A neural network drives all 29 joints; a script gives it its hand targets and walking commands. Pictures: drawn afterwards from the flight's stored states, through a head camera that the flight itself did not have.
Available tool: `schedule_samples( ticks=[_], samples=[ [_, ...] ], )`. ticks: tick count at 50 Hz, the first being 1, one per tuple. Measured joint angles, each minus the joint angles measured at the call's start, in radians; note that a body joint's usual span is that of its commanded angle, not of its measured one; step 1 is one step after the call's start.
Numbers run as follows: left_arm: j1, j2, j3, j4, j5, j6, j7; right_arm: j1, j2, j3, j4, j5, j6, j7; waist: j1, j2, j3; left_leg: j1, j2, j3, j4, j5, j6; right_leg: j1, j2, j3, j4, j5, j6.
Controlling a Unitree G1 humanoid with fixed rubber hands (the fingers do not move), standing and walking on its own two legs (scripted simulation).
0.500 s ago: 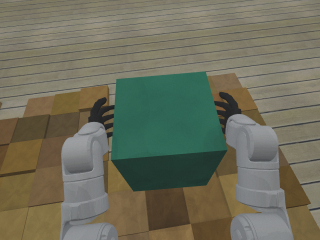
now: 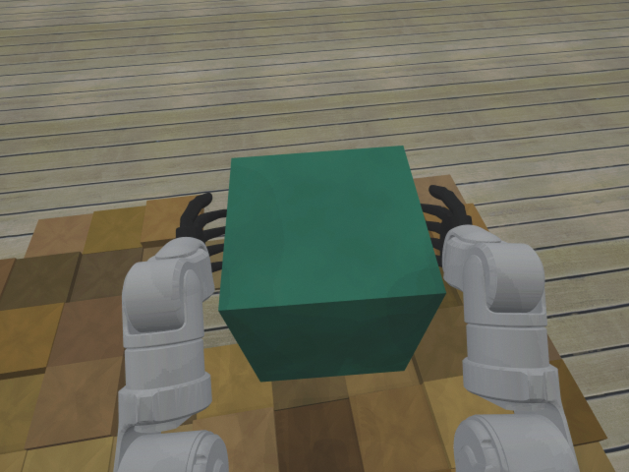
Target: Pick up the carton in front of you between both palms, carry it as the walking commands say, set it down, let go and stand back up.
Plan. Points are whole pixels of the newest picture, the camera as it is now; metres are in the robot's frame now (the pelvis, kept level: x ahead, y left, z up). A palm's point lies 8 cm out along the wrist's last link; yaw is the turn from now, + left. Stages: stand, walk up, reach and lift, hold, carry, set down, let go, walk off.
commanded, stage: carry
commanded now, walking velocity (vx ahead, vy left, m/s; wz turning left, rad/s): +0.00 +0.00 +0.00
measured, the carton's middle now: (325, 274) +0.38 +0.00 +0.04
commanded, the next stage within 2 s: none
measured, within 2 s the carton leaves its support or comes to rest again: neither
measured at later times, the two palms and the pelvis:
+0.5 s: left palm (215, 232) +0.37 +0.13 +0.13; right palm (478, 229) +0.37 -0.17 +0.13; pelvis +0.03 -0.02 +0.00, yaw -1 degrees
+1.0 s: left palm (224, 243) +0.36 +0.12 +0.13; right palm (494, 240) +0.36 -0.18 +0.13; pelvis +0.01 -0.03 +0.00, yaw -1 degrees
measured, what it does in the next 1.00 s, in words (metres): stands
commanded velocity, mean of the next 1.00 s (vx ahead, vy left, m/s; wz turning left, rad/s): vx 0.00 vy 0.00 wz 0.00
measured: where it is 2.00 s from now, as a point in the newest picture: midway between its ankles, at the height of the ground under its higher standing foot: outside the picture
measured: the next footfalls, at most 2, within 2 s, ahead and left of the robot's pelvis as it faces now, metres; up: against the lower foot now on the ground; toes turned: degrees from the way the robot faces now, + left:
right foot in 1.94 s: +0.29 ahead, -0.15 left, -0.01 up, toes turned -7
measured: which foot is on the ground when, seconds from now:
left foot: down 0.00-1.00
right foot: down 0.00-1.00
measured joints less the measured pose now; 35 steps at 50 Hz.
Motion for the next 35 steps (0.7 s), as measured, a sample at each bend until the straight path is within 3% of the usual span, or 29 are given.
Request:
schedule_samples(
  ticks=[4,8,20,35],
  samples=[
    [0.008,0.018,0.01,0.068,-0.005,0.005,-0.005,0.013,0.024,0.008,0.068,-0.03,-0.007,0.0,-0.011,-0.02,-0.035,0.017,-0.014,0.007,0.018,-0.062,0.031,-0.044,-0.016,0.029,0.044,-0.069,0.022],
    [0.007,0.021,-0.009,0.125,-0.005,0.008,-0.005,0.042,0.008,0.022,0.09,-0.023,0.004,0.0,-0.01,0.005,-0.056,0.054,-0.001,-0.002,0.01,-0.075,0.022,-0.011,-0.009,0.022,-0.021,0.04,0.021],
    [-0.03,0.03,-0.014,0.265,0.005,0.002,-0.01,-0.007,-0.031,0.028,0.229,-0.007,0.015,0.0,-0.009,0.021,-0.141,0.089,0.012,-0.002,0.012,-0.1,0.001,0.029,0.005,0.026,-0.032,0.025,0.004],
    [-0.029,0.044,-0.026,0.268,-0.009,0.011,-0.011,-0.021,-0.035,0.036,0.241,-0.01,0.027,0.001,0.003,0.017,-0.12,0.088,0.031,-0.01,0.016,-0.089,-0.02,0.026,0.025,0.019,-0.024,0.031,-0.018]
  ],
)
